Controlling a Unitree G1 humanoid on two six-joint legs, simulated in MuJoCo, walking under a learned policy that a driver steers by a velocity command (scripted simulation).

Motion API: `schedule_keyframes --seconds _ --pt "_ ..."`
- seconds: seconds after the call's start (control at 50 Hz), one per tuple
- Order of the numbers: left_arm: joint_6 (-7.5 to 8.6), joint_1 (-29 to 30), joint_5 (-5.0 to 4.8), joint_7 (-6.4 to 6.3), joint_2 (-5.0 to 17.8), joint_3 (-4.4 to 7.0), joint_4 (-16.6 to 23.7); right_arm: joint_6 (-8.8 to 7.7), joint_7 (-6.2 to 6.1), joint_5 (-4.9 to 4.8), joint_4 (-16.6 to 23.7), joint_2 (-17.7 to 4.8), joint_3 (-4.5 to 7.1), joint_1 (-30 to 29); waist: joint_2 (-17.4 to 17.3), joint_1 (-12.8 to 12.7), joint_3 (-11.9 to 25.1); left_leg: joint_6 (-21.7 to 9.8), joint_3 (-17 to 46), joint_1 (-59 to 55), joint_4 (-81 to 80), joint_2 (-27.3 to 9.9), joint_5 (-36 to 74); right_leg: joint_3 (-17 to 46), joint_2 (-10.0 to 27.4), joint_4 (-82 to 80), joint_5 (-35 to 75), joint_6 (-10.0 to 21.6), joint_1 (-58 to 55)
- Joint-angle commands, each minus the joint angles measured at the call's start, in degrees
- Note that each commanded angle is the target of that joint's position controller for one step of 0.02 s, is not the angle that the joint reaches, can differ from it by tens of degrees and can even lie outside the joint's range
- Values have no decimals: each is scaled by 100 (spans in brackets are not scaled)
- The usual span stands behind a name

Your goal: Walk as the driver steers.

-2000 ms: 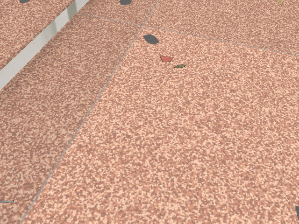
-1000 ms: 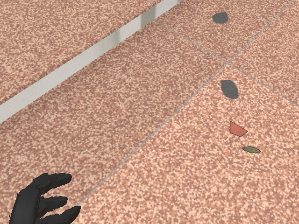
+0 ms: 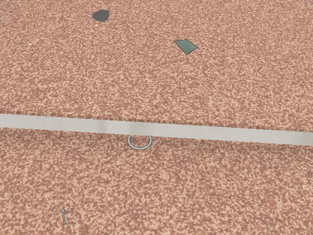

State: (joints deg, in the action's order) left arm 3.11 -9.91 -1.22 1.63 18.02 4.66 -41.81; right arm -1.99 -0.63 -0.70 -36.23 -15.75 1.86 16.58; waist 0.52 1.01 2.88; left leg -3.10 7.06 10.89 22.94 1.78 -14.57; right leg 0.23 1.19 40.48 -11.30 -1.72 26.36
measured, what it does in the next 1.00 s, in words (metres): walks ahead, turning right: right foot, then left foot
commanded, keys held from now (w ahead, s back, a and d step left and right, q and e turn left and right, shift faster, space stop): w+shift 0.16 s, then w+e+shift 0.40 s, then e+shift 0.44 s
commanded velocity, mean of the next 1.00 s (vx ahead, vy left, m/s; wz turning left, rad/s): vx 0.67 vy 0.00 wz -0.55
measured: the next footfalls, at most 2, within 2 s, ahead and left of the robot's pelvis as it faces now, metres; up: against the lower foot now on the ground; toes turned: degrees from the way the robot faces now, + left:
right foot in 0.16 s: +0.12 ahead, -0.16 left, +0.00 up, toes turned +1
left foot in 0.58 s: +0.53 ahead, +0.05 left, +0.00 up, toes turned -18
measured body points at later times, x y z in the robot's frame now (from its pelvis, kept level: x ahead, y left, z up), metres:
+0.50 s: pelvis +0.26 -0.06 -0.01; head +0.30 -0.09 +0.43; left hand +0.21 +0.20 -0.12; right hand +0.51 -0.30 -0.06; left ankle +0.47 +0.08 -0.71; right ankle +0.08 -0.16 -0.75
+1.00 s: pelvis +0.56 -0.15 -0.05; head +0.60 -0.21 +0.40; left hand +0.90 -0.02 -0.09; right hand +0.50 -0.47 -0.16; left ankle +0.53 +0.06 -0.68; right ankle +0.64 -0.27 -0.75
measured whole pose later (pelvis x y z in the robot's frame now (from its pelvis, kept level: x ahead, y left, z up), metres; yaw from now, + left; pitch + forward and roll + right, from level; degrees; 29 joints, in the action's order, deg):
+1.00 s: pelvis +0.56 -0.15 -0.05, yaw -37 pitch +0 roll +3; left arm -0.5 -7.9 -0.1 2.2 23.1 5.5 -31.9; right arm -3.0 0.0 -0.7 -42.3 -19.7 4.7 7.8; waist -0.7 1.8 -8.2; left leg 3.5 -2.5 12.7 62.3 -2.4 -33.4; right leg -0.7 -3.2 41.4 -9.7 6.6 32.1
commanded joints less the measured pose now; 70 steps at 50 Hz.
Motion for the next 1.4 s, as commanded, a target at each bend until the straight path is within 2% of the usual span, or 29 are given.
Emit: schedule_keyframes --seconds 0.02,0.08,0.14,0.16,0.18,0.2,0.22,0.26,0.32,0.38,0.44,0.5,0.56,0.58,0.6,0.62,0.66,0.68,0.76,0.82,0.9,0.94,0.96,0.98,1.0,1.04,1.14,1.3,1.4 --pt "261 925 -49 49 326 -18 667 -135 37 -55 261 -1143 342 90 -898 320 -616 -1008 1553 25 -1135 -1518 -1676 11 123 -446 -105 105 562" --pt "365 787 -83 86 323 -82 712 -143 109 -108 242 -1129 327 98 -792 233 -606 -1001 1552 256 -991 -1521 -1635 -107 118 -761 -195 274 15" --pt "403 -287 -80 24 468 -25 404 -120 149 -55 241 -862 223 3 -545 -341 -276 -765 1163 970 -231 -1156 -1298 -286 -1 -1071 -162 472 -1652" --pt "423 -1335 -50 -38 724 75 167 -159 155 4 327 -552 114 -187 -109 -833 129 -502 660 1733 1198 -716 -656 341 414 -1198 -583 675 -2921" --pt "398 -2130 48 -34 1455 241 15 -324 135 -15 654 -148 -16 -202 1645 -925 532 -26 -339 3400 3626 16 -949 2932 1663 -2099 -2446 1459 -4254" --pt "389 -2212 41 53 1214 176 24 -443 89 -141 780 -483 50 -419 1450 -944 366 78 -131 4523 4732 6 -1397 4567 2037 -2736 -3959 1885 -4321" --pt "371 -1939 54 54 979 84 113 -514 102 -206 818 -687 107 -743 965 -864 -214 17 -115 5121 5195 -304 -982 4293 1995 -2747 -3827 1867 -4067" --pt "277 -1744 134 15 723 -17 248 -609 142 13 775 -557 57 -923 322 -696 -466 50 -188 4927 4952 -553 -343 3434 1542 -2792 -2773 1790 -3411" --pt "183 -1510 73 -99 373 -152 261 -616 216 52 786 -424 59 -962 500 -314 -859 312 -256 4120 3881 -642 212 2695 1034 -3166 -1715 1731 -2284" --pt "171 -1480 17 -237 463 -127 181 -637 244 95 866 -316 -3 -1489 410 -334 -978 594 -488 3264 2520 -369 1094 1980 689 -3290 -382 1631 -1521" --pt "175 -1736 -109 -313 571 -88 19 -708 326 13 971 -205 -45 -2140 528 -501 -944 666 -594 1870 1301 -49 1817 1734 589 -3378 -29 1482 -943" --pt "137 -1854 -176 -333 601 -64 -118 -706 301 -113 945 -525 98 -2229 702 -414 -868 593 -328 1297 663 -70 1716 1996 809 -3037 425 1268 -1532" --pt "23 -1622 -3 -277 746 -24 -44 -668 132 -165 664 -1065 402 -672 877 562 290 225 -438 -977 661 -115 831 1717 469 -711 3074 826 -1430" --pt "18 -1405 183 -251 511 -92 218 -570 32 -71 467 -1332 494 707 604 1153 1403 -60 292 -2928 1026 -973 83 1607 130 1101 2294 620 -443" --pt "109 -2273 -32 -243 -457 -347 475 -499 94 175 274 -1841 557 1076 -2108 506 2688 -1007 3497 -4786 282 -2751 -909 1119 -613 3305 -1806 322 1437" --pt "93 -2136 -228 -264 102 -272 443 -472 110 195 339 -1262 456 940 -2222 564 2380 -1080 4136 -4415 -250 -2801 -726 1099 -189 4146 -1985 242 2049" --pt "-18 -991 -113 -289 572 -108 601 -349 21 171 274 -681 323 249 -806 522 589 -795 1727 -2647 -66 -2375 2228 658 324 4017 -1365 144 2164" --pt "-80 -717 1 -268 578 -56 697 -302 18 189 187 -556 307 -48 -560 303 146 -707 1021 -1803 -95 -2098 3156 559 452 3731 -1343 96 1882" --pt "-385 -513 -73 -137 12 -154 1023 -379 -19 53 -7 -609 327 -1231 -875 -351 -779 -636 -325 127 -997 -1997 3263 328 799 2115 -1112 -41 1137" --pt "-393 -688 68 54 258 -76 876 -389 -41 -86 -54 -1016 465 -1666 -706 -483 -307 -343 -1340 131 -897 -1568 3107 -5 499 460 918 112 -95" --pt "-472 -884 73 165 882 215 849 -353 -17 -291 -167 -1330 587 -1554 -449 -734 22 -56 -1731 -198 423 -1533 3807 -473 -70 -115 959 560 -1195" --pt "-450 -1900 46 42 1357 511 615 -251 8 -168 -102 -1079 502 -1375 285 -1246 373 295 -1735 836 2834 -1087 2234 -266 -425 -490 1342 971 -2977" --pt "-430 -1340 -27 -70 1772 490 798 -168 66 242 -54 -306 271 -939 2193 -508 -7 624 -1707 2017 4857 -205 -2404 1375 372 -821 3947 1337 -3126" --pt "-263 -759 255 5 2022 421 1432 -170 113 139 18 -669 243 86 2301 1 1517 720 -350 2925 6133 352 -2760 4494 1695 -1734 2571 2700 -4019" --pt "-185 -507 170 93 1671 398 1610 -198 132 8 10 -1278 336 -401 1096 -348 1560 561 112 3038 5981 108 -1973 4602 1607 -2342 875 2462 -3815" --pt "-167 -188 -10 26 1399 330 1583 -172 17 96 3 -1227 326 -953 169 -187 630 445 193 2957 5073 -203 -1122 3806 1106 -2284 -88 1825 -2758" --pt "-340 114 98 -285 1296 306 1626 -60 -2 188 -176 -950 272 -1125 58 -9 566 680 157 1901 3568 -16 -738 2640 529 -1895 2561 1634 -1550" --pt "-603 201 34 -393 1117 296 1587 22 0 68 -129 -773 252 -1560 665 -187 231 873 307 1424 1866 284 65 3053 67 -1802 707 1228 -1105" --pt "-614 207 -46 -300 869 239 1584 -91 34 50 -220 -1086 451 -1188 726 -67 239 511 351 11 -318 -150 974 3279 -371 -893 -273 775 -1010"
Over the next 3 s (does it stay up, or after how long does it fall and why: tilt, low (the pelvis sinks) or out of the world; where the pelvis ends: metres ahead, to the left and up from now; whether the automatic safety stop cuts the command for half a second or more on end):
stays up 0.85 -0.41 -0.01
